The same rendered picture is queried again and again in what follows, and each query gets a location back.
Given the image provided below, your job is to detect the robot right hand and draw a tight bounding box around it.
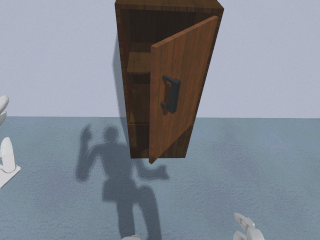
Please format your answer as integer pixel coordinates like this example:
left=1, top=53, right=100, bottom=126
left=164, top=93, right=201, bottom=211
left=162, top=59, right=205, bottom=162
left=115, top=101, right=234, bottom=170
left=233, top=212, right=265, bottom=240

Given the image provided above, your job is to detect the handle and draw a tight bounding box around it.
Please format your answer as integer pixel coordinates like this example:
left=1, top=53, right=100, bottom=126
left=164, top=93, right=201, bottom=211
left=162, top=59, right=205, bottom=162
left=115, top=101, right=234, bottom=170
left=160, top=74, right=181, bottom=114

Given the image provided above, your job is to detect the cupboard door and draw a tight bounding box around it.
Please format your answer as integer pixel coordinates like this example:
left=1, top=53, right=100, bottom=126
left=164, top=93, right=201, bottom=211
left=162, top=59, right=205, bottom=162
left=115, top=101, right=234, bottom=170
left=149, top=15, right=219, bottom=164

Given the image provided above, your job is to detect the robot left hand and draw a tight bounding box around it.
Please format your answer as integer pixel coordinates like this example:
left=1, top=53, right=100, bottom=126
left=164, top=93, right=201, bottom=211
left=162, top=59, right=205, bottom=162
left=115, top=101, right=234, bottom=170
left=0, top=95, right=21, bottom=190

